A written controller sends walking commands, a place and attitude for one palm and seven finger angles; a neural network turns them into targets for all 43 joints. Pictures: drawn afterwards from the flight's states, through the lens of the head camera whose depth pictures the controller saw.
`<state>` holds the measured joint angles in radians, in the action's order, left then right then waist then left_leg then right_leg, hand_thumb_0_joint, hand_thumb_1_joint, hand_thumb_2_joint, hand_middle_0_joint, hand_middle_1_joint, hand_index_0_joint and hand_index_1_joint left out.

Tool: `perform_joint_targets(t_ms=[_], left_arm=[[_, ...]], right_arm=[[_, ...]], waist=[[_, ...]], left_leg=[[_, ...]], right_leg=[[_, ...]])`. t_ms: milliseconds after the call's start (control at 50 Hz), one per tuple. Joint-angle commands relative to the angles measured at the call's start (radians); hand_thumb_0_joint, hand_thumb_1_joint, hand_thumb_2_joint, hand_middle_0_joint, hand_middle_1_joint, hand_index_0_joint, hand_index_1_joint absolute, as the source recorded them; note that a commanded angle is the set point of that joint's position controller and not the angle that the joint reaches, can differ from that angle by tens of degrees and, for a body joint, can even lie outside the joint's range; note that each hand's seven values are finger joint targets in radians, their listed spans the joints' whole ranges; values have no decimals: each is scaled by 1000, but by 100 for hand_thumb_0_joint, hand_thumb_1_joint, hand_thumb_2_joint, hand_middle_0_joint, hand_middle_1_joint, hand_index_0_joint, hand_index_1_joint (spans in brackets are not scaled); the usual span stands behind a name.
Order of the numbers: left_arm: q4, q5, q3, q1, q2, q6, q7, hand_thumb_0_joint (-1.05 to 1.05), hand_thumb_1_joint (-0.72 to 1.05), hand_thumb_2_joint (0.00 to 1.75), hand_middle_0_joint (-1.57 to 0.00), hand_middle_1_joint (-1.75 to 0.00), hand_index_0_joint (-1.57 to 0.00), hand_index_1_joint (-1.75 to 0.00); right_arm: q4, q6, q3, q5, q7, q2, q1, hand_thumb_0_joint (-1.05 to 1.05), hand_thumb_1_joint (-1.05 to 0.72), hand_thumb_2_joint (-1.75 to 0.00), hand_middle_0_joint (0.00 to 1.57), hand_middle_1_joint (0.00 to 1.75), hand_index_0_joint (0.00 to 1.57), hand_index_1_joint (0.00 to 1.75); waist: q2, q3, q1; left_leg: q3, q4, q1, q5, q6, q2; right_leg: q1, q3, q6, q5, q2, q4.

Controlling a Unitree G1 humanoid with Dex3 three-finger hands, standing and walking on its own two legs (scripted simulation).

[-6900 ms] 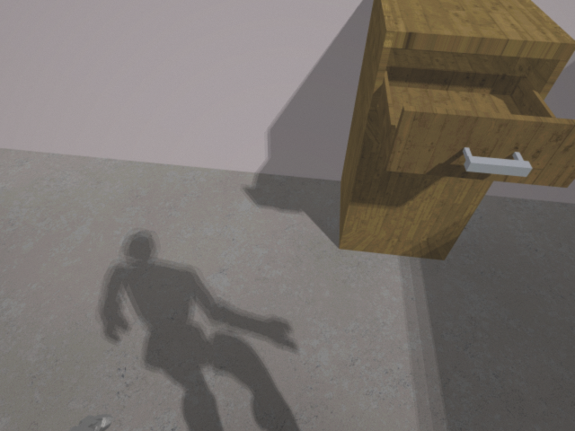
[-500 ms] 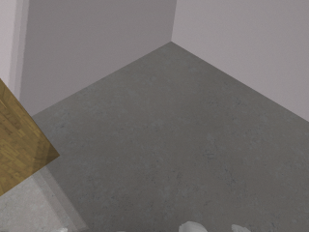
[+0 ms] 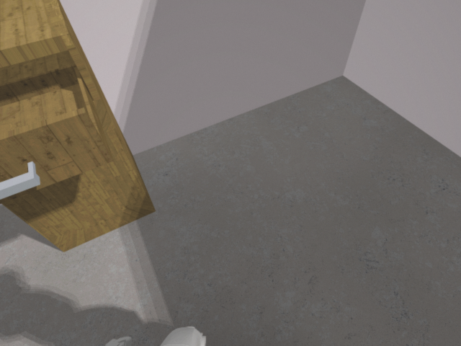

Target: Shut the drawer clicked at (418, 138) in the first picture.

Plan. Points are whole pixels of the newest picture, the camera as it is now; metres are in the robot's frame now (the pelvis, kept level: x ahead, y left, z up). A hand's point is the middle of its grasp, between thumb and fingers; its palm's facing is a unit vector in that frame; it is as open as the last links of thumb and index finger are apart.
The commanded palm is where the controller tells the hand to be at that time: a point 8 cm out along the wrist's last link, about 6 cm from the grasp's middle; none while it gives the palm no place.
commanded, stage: turn to face it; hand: left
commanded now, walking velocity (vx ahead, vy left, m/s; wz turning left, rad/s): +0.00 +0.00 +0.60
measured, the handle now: (5, 182) +0.42 +0.49 +0.02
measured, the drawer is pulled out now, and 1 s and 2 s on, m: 0.30 0.30 0.30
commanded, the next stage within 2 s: take the last steps up to it in 0.76 s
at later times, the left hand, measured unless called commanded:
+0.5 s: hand out of the picture +0.04 +0.28 -0.16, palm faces +0.30 -0.91 -0.27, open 7.4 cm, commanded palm none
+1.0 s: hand out of the picture -0.06 +0.17 -0.15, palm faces +0.51 -0.82 -0.26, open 7.4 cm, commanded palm none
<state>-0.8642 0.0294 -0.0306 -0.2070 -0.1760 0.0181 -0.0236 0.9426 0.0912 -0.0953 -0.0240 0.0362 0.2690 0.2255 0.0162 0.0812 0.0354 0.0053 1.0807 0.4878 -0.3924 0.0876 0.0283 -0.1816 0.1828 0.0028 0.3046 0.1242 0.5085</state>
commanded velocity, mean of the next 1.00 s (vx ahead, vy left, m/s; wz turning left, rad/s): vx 0.05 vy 0.00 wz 0.36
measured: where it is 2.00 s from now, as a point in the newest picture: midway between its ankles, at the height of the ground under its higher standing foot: (205, 341)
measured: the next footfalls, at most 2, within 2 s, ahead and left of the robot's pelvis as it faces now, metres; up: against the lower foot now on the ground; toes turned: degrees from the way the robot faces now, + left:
left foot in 0.16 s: +0.03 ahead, +0.15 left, +0.00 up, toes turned +12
right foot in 0.66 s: +0.09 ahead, -0.07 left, +0.00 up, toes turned +18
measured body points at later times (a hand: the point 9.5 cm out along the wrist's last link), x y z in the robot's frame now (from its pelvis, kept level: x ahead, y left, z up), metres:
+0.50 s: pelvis +0.00 +0.05 +0.00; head +0.03 +0.06 +0.45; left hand +0.02 +0.33 -0.14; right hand +0.16 -0.17 -0.14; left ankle -0.01 +0.14 -0.74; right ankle +0.04 -0.10 -0.68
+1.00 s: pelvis +0.00 -0.01 +0.00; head +0.02 -0.03 +0.45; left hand -0.09 +0.21 -0.13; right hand +0.15 -0.22 -0.16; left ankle -0.10 +0.13 -0.67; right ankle +0.05 -0.08 -0.74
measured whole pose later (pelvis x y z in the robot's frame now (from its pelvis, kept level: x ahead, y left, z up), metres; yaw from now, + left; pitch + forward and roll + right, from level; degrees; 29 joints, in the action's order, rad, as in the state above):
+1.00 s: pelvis +0.00 -0.01 +0.00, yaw +28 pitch -2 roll +2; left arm -0.97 0.03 -0.03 -0.30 -0.15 -0.01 -0.02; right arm 1.02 0.08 -0.07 -0.03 0.02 0.25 0.25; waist 0.03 0.04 -0.01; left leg -0.03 1.00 0.39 -0.37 0.06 0.04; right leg -0.17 0.17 -0.04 0.24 0.07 0.44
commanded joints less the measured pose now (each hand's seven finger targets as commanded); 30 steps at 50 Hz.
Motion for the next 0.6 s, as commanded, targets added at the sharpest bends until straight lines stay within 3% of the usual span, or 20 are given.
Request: perform_joint_targets(t_ms=[0, 40, 80, 100, 120, 140, 160, 180, 200, 220, 240, 280, 380, 480, 540, 580], left_arm=[[37, 2, -73, -71, -250, -19, -8, 0, 90, 90, -20, -30, -20, -30], [27, 2, -78, -83, -267, -14, -5, 0, 90, 90, -20, -30, -20, -30], [21, 0, -81, -66, -267, -9, -5, 0, 90, 90, -20, -30, -20, -30], [23, -6, -84, -63, -267, -6, -2, 0, 90, 90, -20, -30, -20, -30], [30, -15, -83, -57, -251, -2, 2, 0, 90, 90, -20, -30, -20, -30], [72, -22, -73, -55, -181, 1, 12, 0, 90, 90, -20, -30, -20, -30], [108, -12, -54, 7, -162, 6, 7, 0, 90, 90, -20, -30, -20, -30], [102, -12, -54, 37, -159, 17, -5, 0, 90, 90, -20, -30, -20, -30], [89, -15, -59, 66, -164, 13, -3, 0, 90, 90, -20, -30, -20, -30], [73, -16, -62, 72, -169, 10, 4, 0, 90, 90, -20, -30, -20, -30], [55, -13, -65, 47, -168, 11, 10, 0, 90, 90, -20, -30, -20, -30], [34, -13, -65, 2, -173, 12, 14, 0, 90, 90, -20, -30, -20, -30], [46, -13, -60, 32, -171, 15, 8, 0, 90, 90, -20, -30, -20, -30], [74, -17, -51, 83, -148, 12, 3, 0, 90, 90, -20, -30, -20, -30], [72, -23, -45, 48, -127, 5, 0, 0, 90, 90, -20, -30, -20, -30], [56, -24, -46, -18, -136, -4, -4, 0, 90, 90, -20, -30, -20, -30]], right_arm=[[-118, -40, 7, 10, -1, 36, -145, 0, -90, -90, 20, 30, 20, 30], [-122, -46, 13, 14, -3, 36, -145, 0, -90, -90, 20, 30, 20, 30], [-117, -54, 11, 14, -6, 42, -100, 0, -90, -90, 20, 30, 20, 30], [-113, -60, 7, 11, -8, 63, -66, 0, -90, -90, 20, 30, 20, 30], [-98, -69, -7, 7, -8, 118, 3, 0, -90, -90, 20, 30, 20, 30], [-96, -80, -40, 0, -14, 246, 69, 0, -90, -90, 20, 30, 20, 30], [-70, -72, -46, 11, -20, 292, 140, 0, -90, -90, 20, 30, 20, 30], [-62, -76, -41, 13, -33, 273, 145, 0, -90, -90, 20, 30, 20, 30], [-73, -76, -33, 8, -44, 233, 91, 0, -90, -90, 20, 30, 20, 30], [-91, -77, -18, 4, -47, 195, 28, 0, -90, -90, 20, 30, 20, 30], [-103, -80, -7, 2, -47, 167, -22, 0, -90, -90, 20, 30, 20, 30], [-116, -86, -1, 7, -46, 153, -53, 0, -90, -90, 20, 30, 20, 30], [-107, -83, -3, 6, -45, 147, -14, 0, -90, -90, 20, 30, 20, 30], [-102, -74, -10, -1, -45, 146, 4, 0, -90, -90, 20, 30, 20, 30], [-104, -68, -12, -4, -45, 142, -14, 0, -90, -90, 20, 30, 20, 30], [-104, -66, -12, 1, -42, 132, -39, 0, -90, -90, 20, 30, 20, 30]], waist=[[-233, -79, -84], [-250, -99, -89], [-248, -127, -63], [-220, -145, -42], [-106, -190, 4], [237, -225, 38], [258, -239, 66], [276, -260, 66], [239, -198, 58], [179, -130, 31], [147, -105, 0], [137, -129, -21], [109, -121, -5], [130, -115, 9], [148, -134, -9], [128, -143, -41]], left_leg=[[73, -223, 7, -54, -7, 1], [99, -300, -51, -51, -22, -11], [118, -440, -124, 10, -35, -17], [121, -554, -217, 111, -43, -20], [56, -666, -397, 283, -71, 24], [-321, -688, -591, 677, -198, 307], [-390, -683, -570, 865, -298, 413], [-392, -676, -547, 825, -303, 390], [-349, -682, -485, 743, -294, 339], [-290, -699, -405, 688, -272, 280], [-239, -706, -367, 674, -244, 229], [-187, -713, -364, 674, -228, 191], [-262, -736, -379, 604, -255, 187], [-335, -719, -370, 578, -279, 190], [-357, -686, -319, 611, -271, 171], [-352, -642, -250, 584, -246, 144]], right_leg=[[121, -107, -122, -487, 237, -114], [124, -88, -115, -547, 247, -79], [130, -50, -84, -551, 246, -7], [86, -14, -49, -507, 232, 61], [-37, 12, -2, -409, 206, 224], [-354, 36, 84, 146, 57, 469], [-423, -70, 87, 397, 20, 599], [-436, -150, 81, 358, 21, 663], [-455, -168, 83, 288, 20, 697], [-435, -173, 86, 206, 20, 705], [-406, -169, 88, 145, 14, 695], [-365, -165, 92, 95, 4, 661], [-352, -177, 99, 88, -23, 559], [-305, -178, 89, 147, -59, 409], [-187, -165, 72, 136, -93, 260], [-58, -155, 63, 23, -112, 100]])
